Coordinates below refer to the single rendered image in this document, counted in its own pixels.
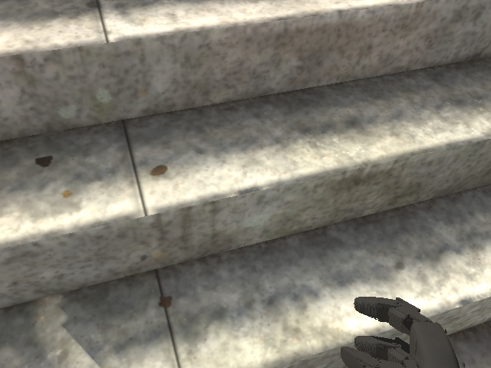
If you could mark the right robot hand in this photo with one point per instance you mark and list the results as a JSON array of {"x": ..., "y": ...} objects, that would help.
[{"x": 429, "y": 345}]

